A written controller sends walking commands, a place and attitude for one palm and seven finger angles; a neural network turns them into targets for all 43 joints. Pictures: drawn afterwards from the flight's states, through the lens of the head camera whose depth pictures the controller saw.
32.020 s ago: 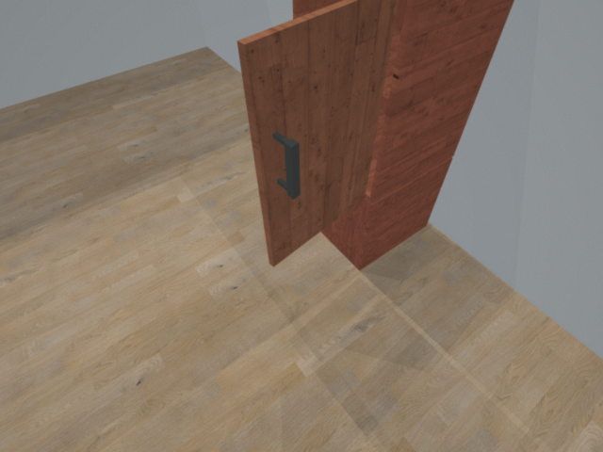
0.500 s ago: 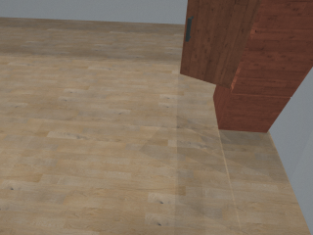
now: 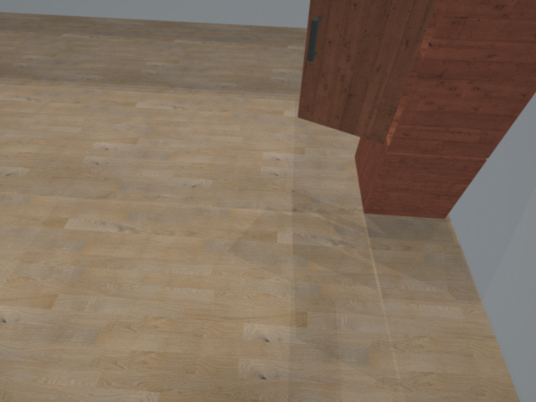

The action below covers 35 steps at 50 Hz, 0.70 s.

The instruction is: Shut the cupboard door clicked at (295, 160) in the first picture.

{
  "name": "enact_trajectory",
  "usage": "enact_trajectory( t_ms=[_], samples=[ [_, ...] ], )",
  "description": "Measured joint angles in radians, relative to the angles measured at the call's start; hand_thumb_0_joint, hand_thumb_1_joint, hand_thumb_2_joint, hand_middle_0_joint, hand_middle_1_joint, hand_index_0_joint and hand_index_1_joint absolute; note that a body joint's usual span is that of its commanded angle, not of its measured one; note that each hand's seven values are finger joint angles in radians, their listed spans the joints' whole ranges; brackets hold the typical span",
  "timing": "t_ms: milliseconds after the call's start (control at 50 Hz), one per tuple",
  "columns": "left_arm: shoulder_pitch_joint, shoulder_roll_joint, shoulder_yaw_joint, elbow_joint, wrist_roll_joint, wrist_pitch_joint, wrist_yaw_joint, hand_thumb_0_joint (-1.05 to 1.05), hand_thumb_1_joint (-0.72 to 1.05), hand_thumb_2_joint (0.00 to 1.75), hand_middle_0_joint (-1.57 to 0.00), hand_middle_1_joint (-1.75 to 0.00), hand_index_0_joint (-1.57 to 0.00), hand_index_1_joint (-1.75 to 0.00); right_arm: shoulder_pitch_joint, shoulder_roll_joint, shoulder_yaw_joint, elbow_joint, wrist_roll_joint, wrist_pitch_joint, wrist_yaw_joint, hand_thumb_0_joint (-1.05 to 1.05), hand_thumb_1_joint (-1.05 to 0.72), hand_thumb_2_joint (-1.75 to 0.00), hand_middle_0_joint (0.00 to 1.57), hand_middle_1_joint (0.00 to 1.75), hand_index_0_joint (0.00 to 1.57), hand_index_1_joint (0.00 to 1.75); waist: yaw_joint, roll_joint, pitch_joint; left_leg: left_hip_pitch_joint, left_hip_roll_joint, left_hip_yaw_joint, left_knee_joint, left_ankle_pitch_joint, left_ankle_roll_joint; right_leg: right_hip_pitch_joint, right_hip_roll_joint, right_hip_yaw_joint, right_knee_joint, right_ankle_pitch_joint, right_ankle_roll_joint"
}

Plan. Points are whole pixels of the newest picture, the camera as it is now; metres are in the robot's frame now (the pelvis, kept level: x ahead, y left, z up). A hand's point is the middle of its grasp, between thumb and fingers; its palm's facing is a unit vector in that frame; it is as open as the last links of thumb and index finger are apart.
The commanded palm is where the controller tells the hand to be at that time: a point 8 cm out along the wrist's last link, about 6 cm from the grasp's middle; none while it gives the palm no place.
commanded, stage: look to check the result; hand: left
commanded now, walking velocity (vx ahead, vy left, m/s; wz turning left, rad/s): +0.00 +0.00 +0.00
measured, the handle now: (314, 38) +1.22 -0.11 +0.00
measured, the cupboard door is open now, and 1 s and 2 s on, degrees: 67 67 67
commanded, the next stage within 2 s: walk to a spot facing it in 0.30 s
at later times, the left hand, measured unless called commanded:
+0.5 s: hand out of the picture +0.06 +0.19 -0.18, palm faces -0.03 -0.97 -0.25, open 7.3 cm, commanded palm none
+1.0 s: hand (128, 391) +0.17 +0.26 -0.18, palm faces +0.08 -0.98 -0.18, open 7.4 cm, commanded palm none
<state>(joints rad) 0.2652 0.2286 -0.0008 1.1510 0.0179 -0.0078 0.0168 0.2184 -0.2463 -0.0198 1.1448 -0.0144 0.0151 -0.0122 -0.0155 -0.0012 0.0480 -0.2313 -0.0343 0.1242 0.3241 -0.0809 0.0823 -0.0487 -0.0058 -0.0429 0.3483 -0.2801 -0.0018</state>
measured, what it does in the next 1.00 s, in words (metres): walks ahead: left foot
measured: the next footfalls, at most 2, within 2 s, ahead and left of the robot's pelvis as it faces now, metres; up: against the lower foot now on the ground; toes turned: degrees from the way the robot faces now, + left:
left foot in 0.78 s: +0.22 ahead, +0.13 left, +0.00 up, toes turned +10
right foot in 1.36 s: +0.51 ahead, -0.05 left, +0.00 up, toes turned -7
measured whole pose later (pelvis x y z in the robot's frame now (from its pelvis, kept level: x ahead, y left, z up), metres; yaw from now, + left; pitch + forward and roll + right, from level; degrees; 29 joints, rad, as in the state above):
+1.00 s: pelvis +0.19 +0.07 -0.01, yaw +4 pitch -1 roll -1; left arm 0.28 0.20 0.06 1.09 0.03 -0.01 -0.01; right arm 0.35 -0.14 -0.02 1.09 -0.03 -0.06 -0.02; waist -0.01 -0.02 0.10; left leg -0.20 -0.03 0.13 0.47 -0.27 0.09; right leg -0.49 -0.08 -0.03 1.17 -0.29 -0.01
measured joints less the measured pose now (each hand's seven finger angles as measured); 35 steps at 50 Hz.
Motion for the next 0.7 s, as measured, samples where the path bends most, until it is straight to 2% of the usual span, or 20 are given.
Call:
enact_trajectory(
  t_ms=[240, 500, 580, 640, 700],
  samples=[
    [-0.041, 0.018, -0.003, -0.002, -0.003, -0.003, 0.003, 0.00, 0.91, 0.90, -0.20, -0.30, -0.20, -0.30, -0.046, -0.002, 0.011, 0.004, 0.002, -0.008, 0.002, 0.00, -0.91, -0.90, 0.20, 0.30, 0.20, 0.30, 0.002, 0.002, 0.005, 0.017, 0.000, 0.001, 0.009, -0.028, -0.006, 0.032, 0.000, 0.003, -0.025, -0.009, -0.002],
    [-0.060, 0.000, -0.011, -0.005, -0.004, -0.006, 0.010, 0.00, 0.91, 0.90, -0.20, -0.30, -0.20, -0.30, -0.078, -0.001, 0.019, 0.003, -0.002, -0.012, -0.002, 0.00, -0.91, -0.90, 0.20, 0.30, 0.20, 0.30, 0.002, -0.014, -0.012, 0.025, -0.002, -0.004, 0.030, -0.060, -0.014, 0.061, -0.001, -0.001, -0.045, -0.023, -0.004],
    [-0.018, -0.021, -0.006, -0.004, 0.001, -0.002, 0.001, 0.00, 0.91, 0.90, -0.20, -0.30, -0.20, -0.30, -0.035, 0.019, 0.018, 0.004, -0.011, -0.001, 0.007, 0.00, -0.91, -0.90, 0.19, 0.30, 0.20, 0.30, 0.002, -0.013, -0.033, -0.005, 0.006, -0.017, 0.145, -0.143, -0.024, 0.070, 0.004, -0.015, 0.000, -0.074, -0.009],
    [0.036, -0.038, 0.005, -0.008, 0.010, -0.008, -0.003, 0.00, 0.91, 0.90, -0.20, -0.30, -0.20, -0.30, 0.012, 0.038, 0.012, 0.001, -0.016, 0.013, 0.016, 0.00, -0.91, -0.90, 0.19, 0.30, 0.20, 0.30, 0.012, -0.009, -0.042, -0.069, 0.027, -0.035, 0.344, -0.293, -0.043, 0.098, 0.015, -0.033, 0.013, -0.112, -0.012],
    [0.092, -0.053, 0.017, -0.003, 0.018, -0.023, 0.000, 0.00, 0.91, 0.90, -0.20, -0.30, -0.20, -0.30, 0.036, 0.055, 0.003, -0.014, -0.013, 0.020, 0.020, 0.00, -0.91, -0.90, 0.19, 0.30, 0.20, 0.30, 0.023, -0.014, -0.017, -0.151, 0.053, -0.051, 0.517, -0.357, -0.043, 0.143, 0.014, -0.046, 0.006, -0.141, -0.001]
  ],
)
